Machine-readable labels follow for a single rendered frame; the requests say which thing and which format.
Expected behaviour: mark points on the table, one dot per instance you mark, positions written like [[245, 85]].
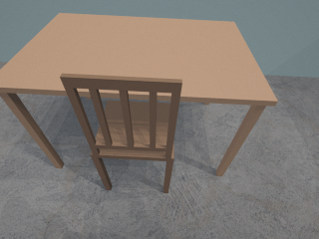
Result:
[[210, 57]]

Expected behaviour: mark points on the chair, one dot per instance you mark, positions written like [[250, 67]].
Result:
[[128, 130]]

